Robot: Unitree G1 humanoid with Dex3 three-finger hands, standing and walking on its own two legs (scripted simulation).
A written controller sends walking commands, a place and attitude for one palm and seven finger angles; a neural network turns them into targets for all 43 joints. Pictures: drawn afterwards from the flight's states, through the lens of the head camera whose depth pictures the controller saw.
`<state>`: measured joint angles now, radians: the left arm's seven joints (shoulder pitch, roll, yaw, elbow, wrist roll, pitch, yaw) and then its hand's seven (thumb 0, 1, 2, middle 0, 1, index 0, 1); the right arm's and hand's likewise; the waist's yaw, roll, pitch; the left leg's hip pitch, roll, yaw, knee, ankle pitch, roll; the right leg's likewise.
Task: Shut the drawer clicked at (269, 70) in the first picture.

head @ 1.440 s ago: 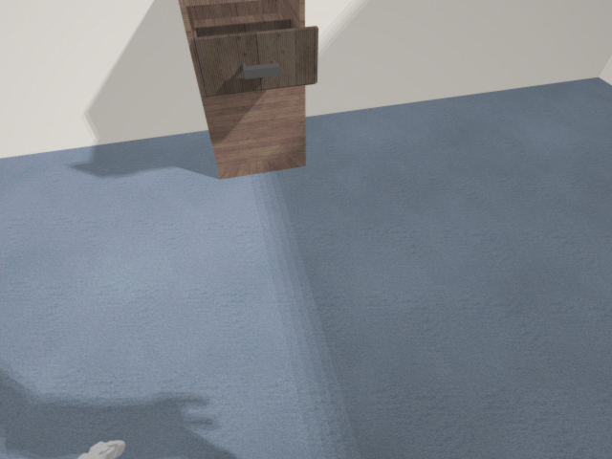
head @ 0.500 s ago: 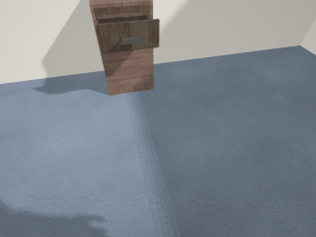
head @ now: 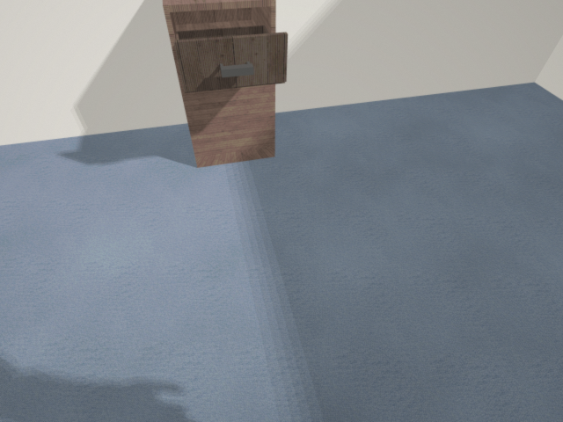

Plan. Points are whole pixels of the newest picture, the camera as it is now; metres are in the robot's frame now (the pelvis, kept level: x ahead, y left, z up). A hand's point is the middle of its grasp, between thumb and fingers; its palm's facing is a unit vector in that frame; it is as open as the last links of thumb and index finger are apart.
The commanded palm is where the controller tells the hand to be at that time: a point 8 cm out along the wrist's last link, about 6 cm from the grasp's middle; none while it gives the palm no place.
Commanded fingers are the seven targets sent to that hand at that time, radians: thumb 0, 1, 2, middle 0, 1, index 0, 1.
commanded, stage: walk to a spot facing it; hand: left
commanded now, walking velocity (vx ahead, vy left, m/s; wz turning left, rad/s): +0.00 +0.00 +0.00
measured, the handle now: (236, 67) +1.25 +0.24 -0.08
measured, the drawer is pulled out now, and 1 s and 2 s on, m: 0.29 0.29 0.29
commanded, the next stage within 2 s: turn to face it in 1.84 s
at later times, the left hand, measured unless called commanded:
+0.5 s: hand out of the picture +0.03 +0.19 -0.20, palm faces -0.05 -0.99 -0.15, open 7.4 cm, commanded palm none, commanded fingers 0.00 0.90 0.90 -0.20 -0.30 -0.20 -0.30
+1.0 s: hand (221, 343) +0.30 +0.14 -0.19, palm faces -0.15 -0.98 -0.14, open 7.3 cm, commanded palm none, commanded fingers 0.00 0.90 0.90 -0.20 -0.30 -0.20 -0.30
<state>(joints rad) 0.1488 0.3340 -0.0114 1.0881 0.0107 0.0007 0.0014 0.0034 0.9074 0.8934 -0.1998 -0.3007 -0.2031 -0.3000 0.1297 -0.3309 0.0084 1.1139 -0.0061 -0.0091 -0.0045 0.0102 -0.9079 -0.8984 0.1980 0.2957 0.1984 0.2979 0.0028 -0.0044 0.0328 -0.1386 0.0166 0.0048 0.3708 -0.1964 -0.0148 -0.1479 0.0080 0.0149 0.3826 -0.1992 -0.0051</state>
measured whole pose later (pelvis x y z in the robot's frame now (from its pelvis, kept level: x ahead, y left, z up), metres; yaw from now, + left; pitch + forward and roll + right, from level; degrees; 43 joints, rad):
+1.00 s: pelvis +0.26 -0.03 -0.01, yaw -11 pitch -1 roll -2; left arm 0.33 0.16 0.04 1.08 0.03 -0.05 0.00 0.00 0.91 0.89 -0.20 -0.30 -0.20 -0.30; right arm 0.18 -0.16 -0.05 1.01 -0.02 -0.04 0.02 0.01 -0.92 -0.90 0.19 0.29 0.19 0.30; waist 0.00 -0.01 0.01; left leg -0.50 0.15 0.11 0.80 -0.26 -0.02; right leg -0.13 0.00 -0.10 0.46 -0.32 -0.01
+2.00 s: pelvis +0.66 -0.15 -0.01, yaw -16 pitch -2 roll -2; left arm 0.33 0.15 0.04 1.10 0.03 -0.07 0.01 0.00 0.92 0.89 -0.20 -0.30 -0.20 -0.30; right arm 0.18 -0.20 -0.06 1.02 -0.02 -0.01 0.01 0.01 -0.94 -0.90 0.19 0.29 0.19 0.30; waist 0.02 0.01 0.02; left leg -0.48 0.13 0.11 0.72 -0.21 -0.01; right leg -0.06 0.00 -0.22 0.39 -0.29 -0.03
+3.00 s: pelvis +0.73 -0.16 -0.01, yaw +12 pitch -1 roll -1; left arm 0.25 0.27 0.07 0.99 0.02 0.07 0.02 0.01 0.91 0.89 -0.20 -0.30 -0.20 -0.30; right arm 0.13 -0.21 -0.03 0.92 -0.02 0.02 0.00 0.01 -0.91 -0.90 0.19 0.30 0.20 0.30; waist 0.04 -0.05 0.10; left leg -0.25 0.02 0.06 0.57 -0.30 0.03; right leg -0.42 -0.10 -0.07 0.99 -0.49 0.07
